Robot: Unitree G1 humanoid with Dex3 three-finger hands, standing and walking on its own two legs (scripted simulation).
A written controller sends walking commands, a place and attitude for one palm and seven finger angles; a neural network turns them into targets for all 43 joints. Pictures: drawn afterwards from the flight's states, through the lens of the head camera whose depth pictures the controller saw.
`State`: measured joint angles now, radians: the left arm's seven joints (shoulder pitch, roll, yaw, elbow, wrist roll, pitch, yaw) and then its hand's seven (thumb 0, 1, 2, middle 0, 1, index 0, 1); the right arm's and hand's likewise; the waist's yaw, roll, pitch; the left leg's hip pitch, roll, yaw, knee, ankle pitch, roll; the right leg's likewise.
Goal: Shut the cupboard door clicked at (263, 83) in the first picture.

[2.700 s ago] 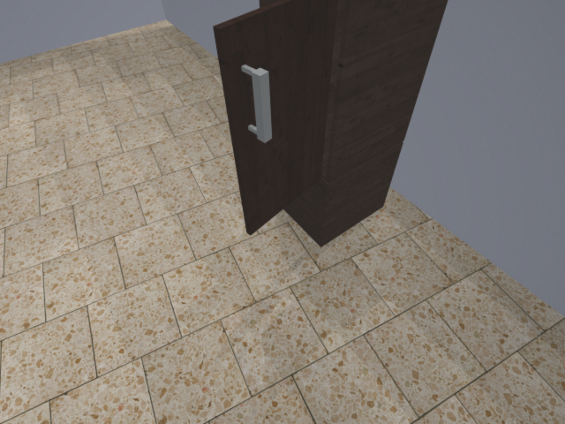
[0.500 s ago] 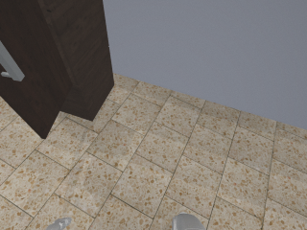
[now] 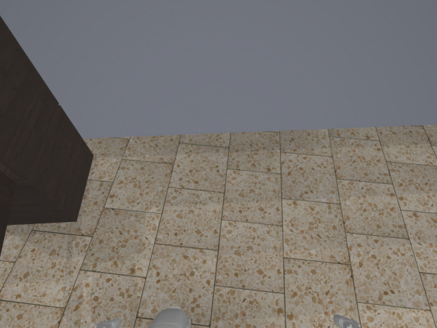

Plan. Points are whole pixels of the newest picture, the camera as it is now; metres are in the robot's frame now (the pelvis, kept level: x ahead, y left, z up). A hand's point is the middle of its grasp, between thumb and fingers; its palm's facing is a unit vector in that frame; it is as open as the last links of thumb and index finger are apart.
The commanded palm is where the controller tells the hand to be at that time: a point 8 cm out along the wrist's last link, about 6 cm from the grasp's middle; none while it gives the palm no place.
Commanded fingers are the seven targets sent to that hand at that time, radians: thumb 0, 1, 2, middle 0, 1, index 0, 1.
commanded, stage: walk around to get in front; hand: left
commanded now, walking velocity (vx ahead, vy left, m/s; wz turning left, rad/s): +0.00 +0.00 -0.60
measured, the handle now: out of the picture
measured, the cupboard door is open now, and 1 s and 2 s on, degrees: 100 100 100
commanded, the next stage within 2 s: none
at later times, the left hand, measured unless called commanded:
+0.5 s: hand (157, 281) +0.22 +0.15 -0.17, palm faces -0.31 -0.91 -0.27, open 7.4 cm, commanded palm none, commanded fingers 0.00 0.90 0.90 -0.20 -0.30 -0.20 -0.30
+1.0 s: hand (169, 263) +0.26 +0.13 -0.18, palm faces -0.50 -0.85 -0.18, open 7.4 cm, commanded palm none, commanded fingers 0.00 0.90 0.90 -0.20 -0.30 -0.20 -0.30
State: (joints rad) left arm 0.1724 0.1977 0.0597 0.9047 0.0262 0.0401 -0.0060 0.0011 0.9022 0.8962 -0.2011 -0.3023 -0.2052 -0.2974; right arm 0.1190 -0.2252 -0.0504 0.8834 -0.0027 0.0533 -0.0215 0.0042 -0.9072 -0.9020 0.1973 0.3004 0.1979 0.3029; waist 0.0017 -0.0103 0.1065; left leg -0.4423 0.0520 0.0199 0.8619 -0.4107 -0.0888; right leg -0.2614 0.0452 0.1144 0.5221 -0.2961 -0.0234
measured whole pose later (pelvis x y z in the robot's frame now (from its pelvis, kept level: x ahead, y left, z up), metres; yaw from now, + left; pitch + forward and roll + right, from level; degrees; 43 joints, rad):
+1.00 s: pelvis +0.09 +0.00 +0.00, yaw -35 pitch +2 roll -2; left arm 0.18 0.25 0.10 0.93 0.03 0.07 -0.02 0.00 0.91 0.90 -0.20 -0.30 -0.20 -0.30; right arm 0.15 -0.18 -0.01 0.86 -0.03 0.01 -0.04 0.00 -0.90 -0.90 0.20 0.30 0.20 0.30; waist 0.03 -0.06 0.08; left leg -0.29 0.07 0.10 0.57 -0.32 0.02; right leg -0.46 0.05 0.04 1.06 -0.50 0.04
